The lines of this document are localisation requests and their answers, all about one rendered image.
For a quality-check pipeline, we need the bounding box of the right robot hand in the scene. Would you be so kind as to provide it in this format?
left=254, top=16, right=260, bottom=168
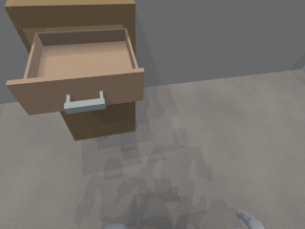
left=235, top=209, right=265, bottom=229

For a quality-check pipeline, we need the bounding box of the cabinet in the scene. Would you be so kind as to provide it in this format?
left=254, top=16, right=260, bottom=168
left=4, top=0, right=136, bottom=141

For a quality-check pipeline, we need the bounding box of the drawer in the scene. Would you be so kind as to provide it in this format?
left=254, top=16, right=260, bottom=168
left=6, top=28, right=145, bottom=115

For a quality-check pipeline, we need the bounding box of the handle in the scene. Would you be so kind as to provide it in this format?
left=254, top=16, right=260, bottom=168
left=64, top=91, right=106, bottom=114

